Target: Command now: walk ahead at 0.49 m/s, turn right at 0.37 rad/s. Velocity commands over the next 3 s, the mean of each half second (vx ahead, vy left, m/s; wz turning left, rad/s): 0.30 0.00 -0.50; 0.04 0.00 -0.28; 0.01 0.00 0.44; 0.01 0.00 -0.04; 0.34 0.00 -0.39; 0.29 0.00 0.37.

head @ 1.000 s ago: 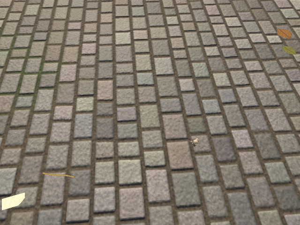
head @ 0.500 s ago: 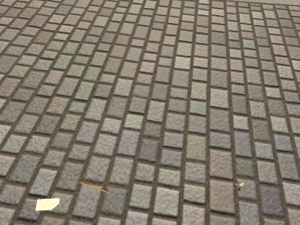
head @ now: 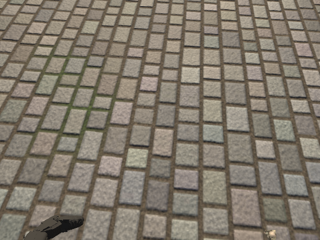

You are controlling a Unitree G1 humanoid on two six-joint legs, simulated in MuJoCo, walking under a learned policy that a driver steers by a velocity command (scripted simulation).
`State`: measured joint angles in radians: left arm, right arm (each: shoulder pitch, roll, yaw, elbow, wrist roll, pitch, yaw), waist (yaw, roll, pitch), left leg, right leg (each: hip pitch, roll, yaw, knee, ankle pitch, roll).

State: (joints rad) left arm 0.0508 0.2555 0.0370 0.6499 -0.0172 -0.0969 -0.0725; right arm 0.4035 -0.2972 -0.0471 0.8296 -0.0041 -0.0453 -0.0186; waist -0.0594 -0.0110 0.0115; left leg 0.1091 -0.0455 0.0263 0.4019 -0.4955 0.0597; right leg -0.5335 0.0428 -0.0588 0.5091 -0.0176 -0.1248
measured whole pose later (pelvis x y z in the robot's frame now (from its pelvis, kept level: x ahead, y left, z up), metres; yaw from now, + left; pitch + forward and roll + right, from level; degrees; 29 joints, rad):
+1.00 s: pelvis +0.27 -0.02 +0.02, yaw -25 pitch +0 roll +1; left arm 0.18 0.22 0.02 0.67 0.03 0.02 0.01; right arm 0.23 -0.28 -0.05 0.79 0.00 0.02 0.00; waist -0.03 0.04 0.01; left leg -0.39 0.03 0.01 0.75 -0.41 -0.05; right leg -0.24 -0.01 -0.03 0.52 -0.29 -0.03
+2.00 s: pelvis +0.27 +0.01 +0.01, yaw -12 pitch +1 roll +1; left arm 0.19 0.29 0.07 0.70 -0.02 0.01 0.02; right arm 0.18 -0.27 -0.07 0.68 -0.02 0.01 -0.02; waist -0.01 -0.02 0.03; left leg -0.27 -0.05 0.02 0.57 -0.32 0.04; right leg -0.35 0.02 0.14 0.65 -0.34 0.01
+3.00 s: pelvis +0.59 -0.22 +0.01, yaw -11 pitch +2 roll +1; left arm 0.18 0.30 0.03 0.66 0.01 -0.04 0.02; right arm 0.16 -0.30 -0.06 0.64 0.01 -0.02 0.02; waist -0.01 0.00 0.07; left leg -0.43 -0.13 -0.02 0.47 -0.08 0.10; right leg -0.51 0.00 0.08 1.26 -0.47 0.06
